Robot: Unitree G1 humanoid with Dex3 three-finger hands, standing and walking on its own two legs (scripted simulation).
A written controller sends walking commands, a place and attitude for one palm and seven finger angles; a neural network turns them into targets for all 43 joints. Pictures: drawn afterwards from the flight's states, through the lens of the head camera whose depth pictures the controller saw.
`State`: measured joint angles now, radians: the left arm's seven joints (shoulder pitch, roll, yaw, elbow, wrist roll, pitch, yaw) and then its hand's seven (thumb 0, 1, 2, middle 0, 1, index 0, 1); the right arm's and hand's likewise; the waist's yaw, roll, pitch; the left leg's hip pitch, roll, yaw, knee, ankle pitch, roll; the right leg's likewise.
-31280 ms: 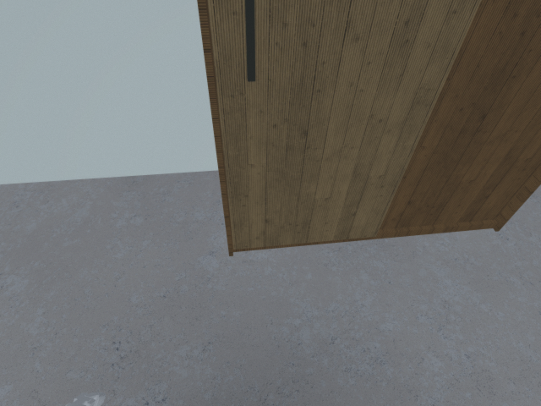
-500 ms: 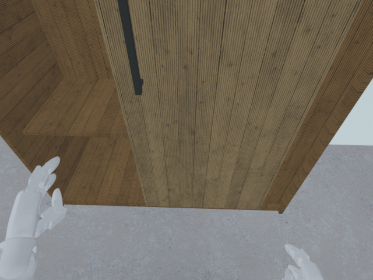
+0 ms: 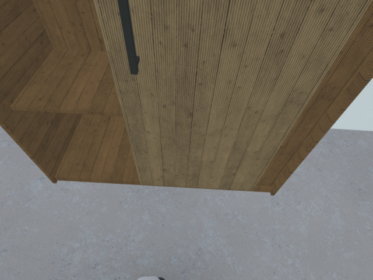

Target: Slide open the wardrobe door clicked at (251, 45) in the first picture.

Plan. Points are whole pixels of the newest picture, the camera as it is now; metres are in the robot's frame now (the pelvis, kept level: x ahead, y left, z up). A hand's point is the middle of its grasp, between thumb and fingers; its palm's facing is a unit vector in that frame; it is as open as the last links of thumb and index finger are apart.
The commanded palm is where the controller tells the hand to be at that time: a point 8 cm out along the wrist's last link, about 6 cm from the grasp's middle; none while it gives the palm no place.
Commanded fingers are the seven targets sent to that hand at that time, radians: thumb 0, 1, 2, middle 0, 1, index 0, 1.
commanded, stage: let the arm hang, fingers relaxed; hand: left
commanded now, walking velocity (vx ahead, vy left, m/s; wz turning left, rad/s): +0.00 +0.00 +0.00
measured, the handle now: (126, 7) +0.63 +0.19 +0.24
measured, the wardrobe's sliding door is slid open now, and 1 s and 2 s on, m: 0.50 0.50 0.50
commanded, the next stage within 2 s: look to check the result in 0.52 s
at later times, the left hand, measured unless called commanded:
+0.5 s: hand out of the picture +0.10 +0.22 -0.15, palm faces -0.04 -0.95 -0.30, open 7.4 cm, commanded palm none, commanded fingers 0.00 0.90 0.90 -0.20 -0.30 -0.20 -0.30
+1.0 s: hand out of the picture +0.09 +0.23 -0.16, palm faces -0.06 -0.94 -0.33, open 7.4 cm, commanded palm none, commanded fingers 0.00 0.90 0.90 -0.20 -0.30 -0.20 -0.30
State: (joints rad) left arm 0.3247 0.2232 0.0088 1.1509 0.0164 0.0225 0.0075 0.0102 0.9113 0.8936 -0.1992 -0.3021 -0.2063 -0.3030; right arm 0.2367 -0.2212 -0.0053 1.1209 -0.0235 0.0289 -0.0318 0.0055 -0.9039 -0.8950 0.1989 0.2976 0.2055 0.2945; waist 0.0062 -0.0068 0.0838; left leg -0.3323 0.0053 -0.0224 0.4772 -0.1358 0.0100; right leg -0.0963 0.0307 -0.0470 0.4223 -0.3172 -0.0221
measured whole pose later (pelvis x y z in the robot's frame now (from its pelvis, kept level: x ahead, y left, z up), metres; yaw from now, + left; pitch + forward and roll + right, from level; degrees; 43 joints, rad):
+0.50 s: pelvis +0.01 +0.00 +0.01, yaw -1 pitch -1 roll +0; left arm 0.12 0.29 0.01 1.09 0.02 -0.02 0.01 0.00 0.91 0.89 -0.20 -0.30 -0.20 -0.30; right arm 0.09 -0.30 -0.01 1.12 -0.03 0.00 -0.02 0.00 -0.90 -0.89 0.20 0.30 0.21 0.29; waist -0.01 0.00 0.03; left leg -0.25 0.00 0.01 0.39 -0.11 0.01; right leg -0.04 0.02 -0.02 0.36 -0.30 -0.02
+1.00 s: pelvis +0.03 -0.01 +0.01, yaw -2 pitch -1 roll +0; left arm 0.15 0.32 0.01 1.13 0.02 -0.01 0.01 0.01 0.91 0.89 -0.20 -0.30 -0.21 -0.30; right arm 0.10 -0.31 0.00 1.14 -0.02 0.00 -0.02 0.00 -0.90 -0.89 0.20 0.30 0.21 0.29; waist 0.00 0.00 0.06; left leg -0.22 0.00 0.02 0.36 -0.12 0.00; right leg 0.00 0.02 0.00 0.30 -0.29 -0.02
